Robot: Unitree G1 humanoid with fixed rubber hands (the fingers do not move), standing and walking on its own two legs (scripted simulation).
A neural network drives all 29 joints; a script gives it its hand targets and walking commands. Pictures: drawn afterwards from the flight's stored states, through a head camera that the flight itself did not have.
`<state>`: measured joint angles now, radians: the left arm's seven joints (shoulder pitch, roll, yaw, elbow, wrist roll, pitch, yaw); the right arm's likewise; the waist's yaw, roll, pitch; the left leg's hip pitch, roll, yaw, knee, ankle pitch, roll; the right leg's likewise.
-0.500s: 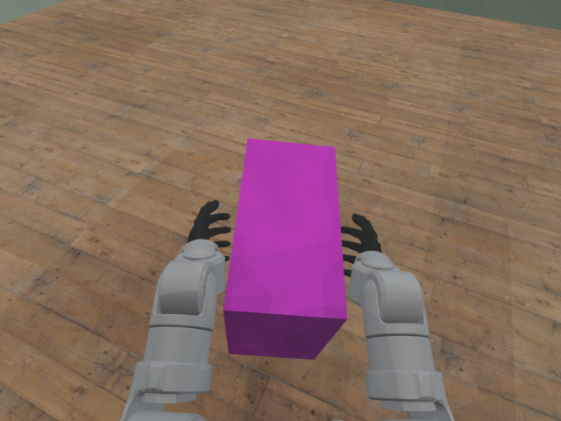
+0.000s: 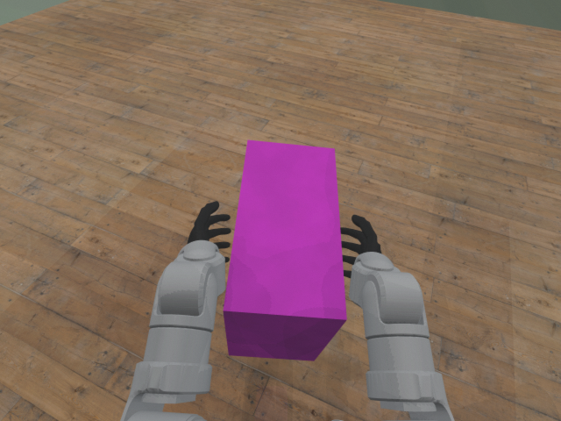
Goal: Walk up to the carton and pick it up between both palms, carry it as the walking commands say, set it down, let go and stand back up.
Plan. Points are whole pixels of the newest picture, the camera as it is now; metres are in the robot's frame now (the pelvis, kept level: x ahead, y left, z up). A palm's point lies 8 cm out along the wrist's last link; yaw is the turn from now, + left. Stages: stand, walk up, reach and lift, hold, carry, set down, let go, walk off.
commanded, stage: carry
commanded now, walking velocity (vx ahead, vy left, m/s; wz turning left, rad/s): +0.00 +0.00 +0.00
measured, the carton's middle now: (281, 252) +0.39 +0.00 -0.01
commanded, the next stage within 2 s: none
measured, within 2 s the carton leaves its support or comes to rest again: neither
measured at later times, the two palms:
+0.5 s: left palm (194, 265) +0.28 +0.11 +0.11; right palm (377, 279) +0.28 -0.12 +0.10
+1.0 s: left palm (207, 327) +0.20 +0.09 +0.11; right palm (402, 335) +0.21 -0.14 +0.08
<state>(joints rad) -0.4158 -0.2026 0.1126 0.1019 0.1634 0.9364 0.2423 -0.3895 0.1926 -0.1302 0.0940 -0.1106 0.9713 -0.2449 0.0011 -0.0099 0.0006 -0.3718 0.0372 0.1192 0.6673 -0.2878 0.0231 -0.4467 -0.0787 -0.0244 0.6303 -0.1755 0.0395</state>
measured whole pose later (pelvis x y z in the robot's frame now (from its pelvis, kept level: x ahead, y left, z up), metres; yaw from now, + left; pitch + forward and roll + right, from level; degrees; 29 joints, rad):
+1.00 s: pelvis -0.09 -0.04 +0.00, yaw +3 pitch -2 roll +4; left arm -0.42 -0.21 0.10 -0.12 0.11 1.22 0.30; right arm -0.41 0.20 -0.07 -0.09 -0.11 1.25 -0.31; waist 0.00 0.01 0.05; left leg -0.51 0.02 0.06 1.16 -0.44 0.02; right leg -0.49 -0.09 -0.03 0.67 -0.15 -0.03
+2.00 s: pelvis -0.43 +0.04 -0.01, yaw +3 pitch -3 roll +0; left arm -0.39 -0.20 0.10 -0.20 0.08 1.20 0.30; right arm -0.42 0.20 -0.05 -0.20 -0.10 1.23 -0.30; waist 0.00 0.02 0.10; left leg -0.35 0.04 0.07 0.76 -0.36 0.01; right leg -0.57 -0.08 -0.04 0.71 -0.30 0.02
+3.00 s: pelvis -0.83 +0.09 +0.00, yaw +0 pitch +3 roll +1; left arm -0.38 -0.19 0.09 -0.25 0.08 1.22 0.33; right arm -0.44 0.21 -0.06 -0.18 -0.10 1.19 -0.27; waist 0.00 0.00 0.03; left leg -0.50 0.07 0.13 0.64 -0.19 0.01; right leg -0.48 -0.03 -0.04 0.87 -0.40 0.02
